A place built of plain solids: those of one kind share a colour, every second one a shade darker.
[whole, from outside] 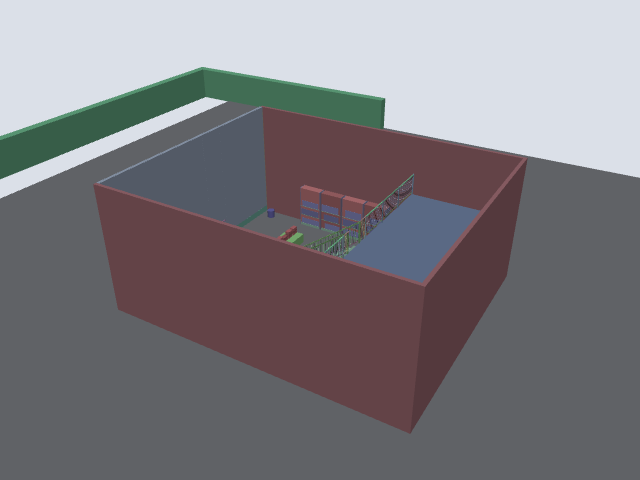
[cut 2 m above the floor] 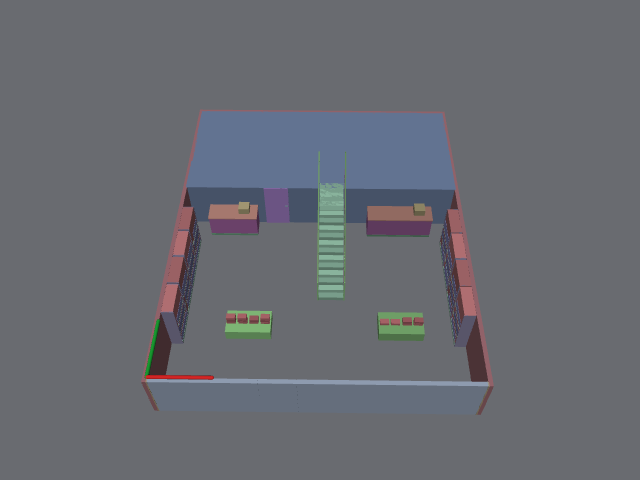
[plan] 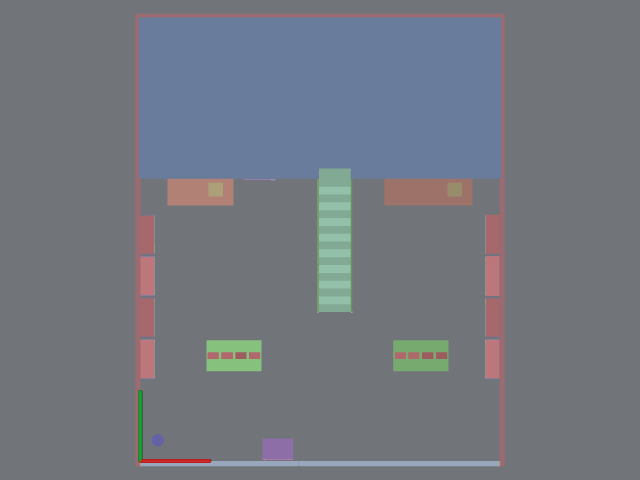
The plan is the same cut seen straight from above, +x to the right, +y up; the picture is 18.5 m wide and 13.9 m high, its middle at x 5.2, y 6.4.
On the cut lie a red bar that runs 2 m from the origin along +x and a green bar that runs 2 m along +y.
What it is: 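A shoe shop at street level behind a glazed front, one room two levels high, with a raised rear level reached by one straight flight, fitted out in the 1990s to 2020s; 10.4 x 12.8 m, 5.70 m high throughout; its front glazed onto the street; the raised level 2.97 m over the floor, over the rear 4.6 m, open to the hall behind a guard 1.0 m high along its edge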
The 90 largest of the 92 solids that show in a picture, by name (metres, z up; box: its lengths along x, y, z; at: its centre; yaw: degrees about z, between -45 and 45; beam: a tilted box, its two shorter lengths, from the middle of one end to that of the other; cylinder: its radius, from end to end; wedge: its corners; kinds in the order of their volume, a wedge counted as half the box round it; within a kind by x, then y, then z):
{
 "upper_1": {"box": [10.5, 4.68, 3.02], "at": [5.2, 10.51, 1.46]},
 "street_hedge_1": {"box": [0.6, 15.85, 2.25], "at": [-14.4, -8.07, 1.07]},
 "street_hedge_2": {"box": [39.8, 0.6, 2.25], "at": [5.2, -16.3, 1.07]},
 "wall_1": {"box": [0.15, 13.1, 5.75], "at": [-0.07, 6.4, 2.83]},
 "wall_2": {"box": [10.7, 0.15, 5.75], "at": [5.2, 12.88, 2.83]},
 "wall_3": {"box": [0.15, 13.1, 5.75], "at": [10.47, 6.4, 2.83]},
 "stair_step_1": {"box": [0.92, 0.45, 0.21], "at": [5.63, 4.54, 0.06]},
 "stair_step_2": {"box": [0.92, 0.45, 0.38], "at": [5.63, 4.76, 0.14]},
 "stair_step_3": {"box": [0.92, 0.45, 0.54], "at": [5.63, 4.99, 0.22]},
 "stair_step_4": {"box": [0.92, 0.45, 0.71], "at": [5.63, 5.22, 0.3]},
 "stair_step_5": {"box": [0.92, 0.45, 0.87], "at": [5.63, 5.45, 0.39]},
 "stair_step_6": {"box": [0.92, 0.45, 1.04], "at": [5.63, 5.67, 0.47]},
 "stair_step_7": {"box": [0.92, 0.45, 1.2], "at": [5.63, 5.9, 0.55]},
 "stair_step_8": {"box": [0.92, 0.45, 1.36], "at": [5.63, 6.13, 0.63]},
 "stair_step_9": {"box": [0.92, 0.45, 1.53], "at": [5.63, 6.35, 0.71]},
 "stair_step_10": {"box": [0.92, 0.45, 1.69], "at": [5.63, 6.58, 0.8]},
 "stair_step_11": {"box": [0.92, 0.45, 1.86], "at": [5.63, 6.81, 0.88]},
 "stair_step_12": {"box": [0.92, 0.45, 2.02], "at": [5.63, 7.04, 0.96]},
 "stair_step_13": {"box": [0.92, 0.45, 2.19], "at": [5.63, 7.26, 1.04]},
 "stair_step_14": {"box": [0.92, 0.45, 2.35], "at": [5.63, 7.49, 1.13]},
 "stair_step_15": {"box": [0.92, 0.45, 2.51], "at": [5.63, 7.72, 1.21]},
 "stair_step_16": {"box": [0.92, 0.45, 2.68], "at": [5.63, 7.94, 1.29]},
 "stair_step_17": {"box": [0.92, 0.53, 2.84], "at": [5.63, 8.21, 1.37]},
 "window_wall_1": {"box": [3.38, 0.15, 5.75], "at": [1.69, -0.07, 2.83]},
 "window_wall_2": {"box": [1.2, 0.15, 5.75], "at": [3.98, -0.07, 2.83]},
 "window_wall_3": {"box": [5.82, 0.15, 5.75], "at": [7.49, -0.07, 2.83]},
 "shelves_body_1": {"box": [0.4, 1.16, 2.1], "at": [0.2, 2.96, 1.0]},
 "shelves_body_2": {"box": [0.4, 1.16, 2.1], "at": [0.2, 4.16, 1.0]},
 "shelves_body_3": {"box": [0.4, 1.16, 2.1], "at": [0.2, 5.36, 1.0]},
 "shelves_body_4": {"box": [0.4, 1.16, 2.1], "at": [0.2, 6.55, 1.0]},
 "shelves_body_5": {"box": [0.4, 1.16, 2.1], "at": [10.2, 2.96, 1.0]},
 "shelves_body_6": {"box": [0.4, 1.16, 2.1], "at": [10.2, 4.16, 1.0]},
 "shelves_body_7": {"box": [0.4, 1.16, 2.1], "at": [10.2, 5.36, 1.0]},
 "shelves_body_8": {"box": [0.4, 1.16, 2.1], "at": [10.2, 6.55, 1.0]},
 "counter_1": {"box": [1.88, 0.7, 1.05], "at": [1.74, 7.81, 0.47]},
 "counter_2": {"box": [2.52, 0.7, 1.05], "at": [8.34, 7.81, 0.47]},
 "shelves_goods_1": {"box": [0.41, 1.02, 0.32], "at": [0.2, 2.94, 0.77]},
 "shelves_goods_2": {"box": [0.41, 1.02, 0.29], "at": [0.2, 2.97, 0.28]},
 "shelves_goods_3": {"box": [0.41, 0.93, 0.31], "at": [0.2, 2.97, 1.24]},
 "shelves_goods_4": {"box": [0.41, 0.95, 0.37], "at": [0.2, 4.11, 1.27]},
 "shelves_goods_5": {"box": [0.41, 0.84, 0.33], "at": [0.2, 4.18, 0.77]},
 "shelves_goods_6": {"box": [0.41, 0.85, 0.31], "at": [0.2, 4.24, 0.29]},
 "shelves_goods_7": {"box": [0.41, 0.94, 0.37], "at": [0.2, 5.32, 0.79]},
 "shelves_goods_8": {"box": [0.41, 1.05, 0.31], "at": [0.2, 5.35, 0.29]},
 "shelves_goods_9": {"box": [0.41, 0.88, 0.39], "at": [0.2, 5.41, 1.29]},
 "shelves_goods_10": {"box": [0.41, 1.01, 0.28], "at": [0.2, 6.54, 0.27]},
 "shelves_goods_11": {"box": [0.41, 0.86, 0.36], "at": [0.2, 6.6, 0.79]},
 "shelves_goods_12": {"box": [0.41, 0.75, 0.33], "at": [0.2, 6.67, 1.25]},
 "shelves_goods_13": {"box": [0.41, 0.89, 0.27], "at": [10.2, 2.88, 0.74]},
 "shelves_goods_14": {"box": [0.41, 0.96, 0.27], "at": [10.2, 2.95, 1.22]},
 "shelves_goods_15": {"box": [0.41, 0.86, 0.25], "at": [10.2, 2.96, 0.26]},
 "shelves_goods_16": {"box": [0.41, 0.87, 0.33], "at": [10.2, 4.07, 1.26]},
 "shelves_goods_17": {"box": [0.41, 1.0, 0.27], "at": [10.2, 4.13, 0.74]},
 "shelves_goods_18": {"box": [0.41, 0.85, 0.37], "at": [10.2, 5.29, 0.32]},
 "shelves_goods_19": {"box": [0.41, 0.83, 0.33], "at": [10.2, 5.31, 0.78]},
 "shelves_goods_20": {"box": [0.41, 0.92, 0.33], "at": [10.2, 5.37, 1.25]},
 "shelves_goods_21": {"box": [0.41, 1.05, 0.28], "at": [10.2, 6.56, 0.75]},
 "shelves_goods_22": {"box": [0.41, 1.02, 0.39], "at": [10.2, 6.57, 1.29]},
 "plinth_1": {"box": [1.6, 0.9, 0.5], "at": [2.71, 3.05, 0.2]},
 "plinth_2": {"box": [1.6, 0.9, 0.5], "at": [8.12, 3.05, 0.2]},
 "stair_guard_rail_1": {"wedge": [[5.12, 4.31, 1.07], [5.12, 4.31, 1.12], [5.12, 8.17, 3.87], [5.12, 8.17, 3.93], [5.17, 4.31, 1.07], [5.17, 4.31, 1.12], [5.17, 8.17, 3.87], [5.17, 8.17, 3.93]]},
 "stair_guard_rail_2": {"wedge": [[6.09, 4.31, 1.07], [6.09, 4.31, 1.12], [6.09, 8.17, 3.87], [6.09, 8.17, 3.93], [6.14, 4.31, 1.07], [6.14, 4.31, 1.12], [6.14, 8.17, 3.87], [6.14, 8.17, 3.93]]},
 "shelves_cheek_1": {"box": [0.41, 0.032, 2.1], "at": [0.21, 2.39, 1.0]},
 "shelves_cheek_2": {"box": [0.41, 0.032, 2.1], "at": [0.21, 3.52, 1.0]},
 "shelves_cheek_3": {"box": [0.41, 0.032, 2.1], "at": [0.21, 3.59, 1.0]},
 "shelves_cheek_4": {"box": [0.41, 0.032, 2.1], "at": [0.21, 4.72, 1.0]},
 "shelves_cheek_5": {"box": [0.41, 0.032, 2.1], "at": [0.21, 5.92, 1.0]},
 "shelves_cheek_6": {"box": [0.41, 0.032, 2.1], "at": [0.21, 5.99, 1.0]},
 "shelves_cheek_7": {"box": [0.41, 0.032, 2.1], "at": [10.19, 2.39, 1.0]},
 "shelves_shelf_1": {"box": [0.41, 1.1, 0.18], "at": [0.21, 2.96, 0.04]},
 "shelves_shelf_2": {"box": [0.41, 1.1, 0.18], "at": [0.21, 4.16, 0.04]},
 "shelves_shelf_3": {"box": [0.41, 1.1, 0.03], "at": [0.21, 6.55, 1.07]},
 "counter_top_1": {"box": [1.92, 0.78, 0.04], "at": [1.74, 7.79, 1.02]},
 "counter_top_2": {"box": [2.56, 0.78, 0.04], "at": [8.34, 7.79, 1.02]},
 "till_1": {"box": [0.42, 0.4, 0.28], "at": [2.18, 7.86, 1.18]},
 "till_2": {"box": [0.42, 0.4, 0.28], "at": [9.1, 7.86, 1.18]},
 "front_corner_1": {"box": [0.04, 0.17, 5.6], "at": [0.0, -0.07, 2.75]},
 "front_corner_2": {"box": [0.04, 0.17, 5.6], "at": [10.4, -0.07, 2.75]},
 "stallriser_1": {"box": [3.38, 0.05, 0.35], "at": [1.69, -0.02, 0.12]},
 "service_door_1": {"box": [0.95, 0.03, 2.1], "at": [3.46, 8.15, 1.0]},
 "box_1": {"box": [0.32, 0.2, 0.12], "at": [2.1, 3.05, 0.74]},
 "box_2": {"box": [0.32, 0.2, 0.12], "at": [2.51, 3.05, 0.74]},
 "box_3": {"box": [0.32, 0.2, 0.12], "at": [2.91, 3.05, 0.62]},
 "box_4": {"box": [0.32, 0.2, 0.12], "at": [3.31, 3.05, 0.74]},
 "box_5": {"box": [0.32, 0.2, 0.12], "at": [7.53, 3.05, 0.51]},
 "box_6": {"box": [0.32, 0.2, 0.12], "at": [7.91, 3.05, 0.51]},
 "box_7": {"box": [0.32, 0.2, 0.12], "at": [8.32, 3.05, 0.62]},
 "box_8": {"box": [0.32, 0.2, 0.12], "at": [8.73, 3.05, 0.62]},
 "plant_pot_1": {"cylinder": 0.18, "from": [0.5, 0.6, 0.0], "to": [0.5, 0.6, 0.38]},
 "door_mat_1": {"box": [0.9, 0.6, 0.07], "at": [3.98, 0.35, -0.02]}
}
